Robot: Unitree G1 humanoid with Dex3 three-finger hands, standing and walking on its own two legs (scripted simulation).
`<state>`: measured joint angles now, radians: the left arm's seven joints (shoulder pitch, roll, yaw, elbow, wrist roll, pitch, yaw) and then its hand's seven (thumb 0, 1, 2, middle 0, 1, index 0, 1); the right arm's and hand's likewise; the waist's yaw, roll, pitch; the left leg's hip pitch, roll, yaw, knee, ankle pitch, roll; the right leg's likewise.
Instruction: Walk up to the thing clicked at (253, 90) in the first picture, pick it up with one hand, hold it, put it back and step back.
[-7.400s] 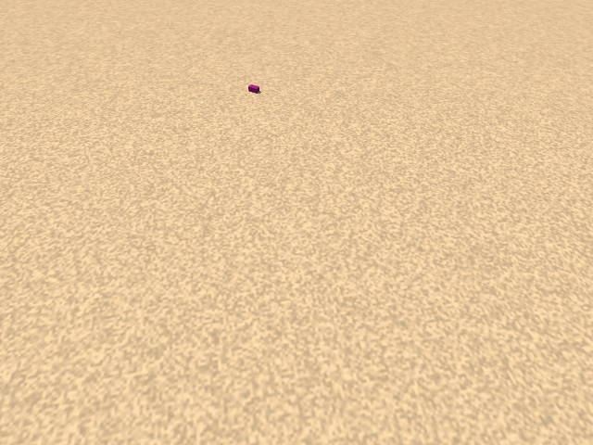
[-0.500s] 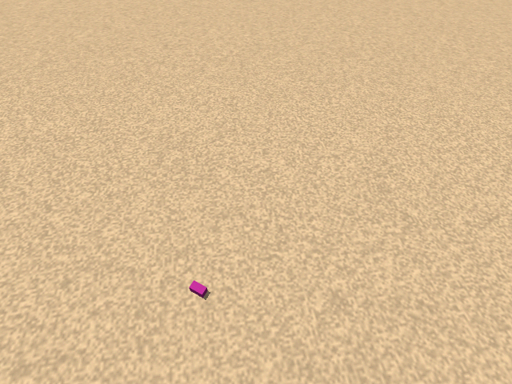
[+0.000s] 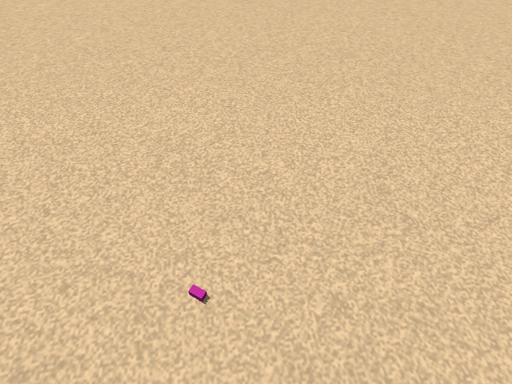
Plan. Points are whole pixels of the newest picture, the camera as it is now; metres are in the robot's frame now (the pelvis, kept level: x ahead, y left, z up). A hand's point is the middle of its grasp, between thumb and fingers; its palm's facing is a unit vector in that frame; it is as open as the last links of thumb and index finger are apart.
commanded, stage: stand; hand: left
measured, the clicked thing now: (197, 292) +0.58 +0.21 -0.77
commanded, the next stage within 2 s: none
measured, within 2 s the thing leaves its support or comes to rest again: neither
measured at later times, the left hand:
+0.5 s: hand out of the picture +0.09 +0.25 -0.16, palm faces -0.03 -0.94 -0.34, open 7.4 cm
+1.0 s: hand out of the picture +0.08 +0.25 -0.16, palm faces -0.03 -0.94 -0.34, open 7.4 cm
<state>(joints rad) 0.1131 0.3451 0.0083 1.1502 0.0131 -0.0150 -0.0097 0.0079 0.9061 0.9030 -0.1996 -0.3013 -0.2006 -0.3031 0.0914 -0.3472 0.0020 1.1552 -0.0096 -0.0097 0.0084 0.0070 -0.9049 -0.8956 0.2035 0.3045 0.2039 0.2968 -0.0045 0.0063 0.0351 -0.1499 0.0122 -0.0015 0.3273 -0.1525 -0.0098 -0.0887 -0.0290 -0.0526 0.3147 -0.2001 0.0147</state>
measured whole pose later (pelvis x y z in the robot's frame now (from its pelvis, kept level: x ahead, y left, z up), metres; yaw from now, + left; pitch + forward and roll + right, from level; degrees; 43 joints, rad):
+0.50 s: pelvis +0.01 +0.00 +0.00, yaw +0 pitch -1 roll +0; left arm 0.10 0.34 0.01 1.14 0.01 -0.01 -0.01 0.01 0.91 0.90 -0.20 -0.30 -0.20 -0.30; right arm 0.08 -0.35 0.01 1.14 -0.01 -0.01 0.00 0.01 -0.90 -0.90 0.20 0.30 0.20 0.30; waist 0.00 0.01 0.04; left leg -0.13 0.02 0.00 0.32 -0.17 -0.02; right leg -0.07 -0.03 -0.05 0.30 -0.21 0.01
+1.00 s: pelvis +0.01 -0.01 +0.00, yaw +0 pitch -2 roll +0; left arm 0.12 0.34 0.01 1.14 0.01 -0.01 -0.01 0.01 0.91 0.90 -0.20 -0.30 -0.20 -0.30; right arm 0.10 -0.35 0.01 1.14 -0.01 -0.01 0.00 0.01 -0.90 -0.90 0.20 0.30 0.20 0.30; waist 0.00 0.01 0.05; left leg -0.12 0.02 0.00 0.31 -0.17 -0.02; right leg -0.06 -0.02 -0.05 0.30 -0.21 0.01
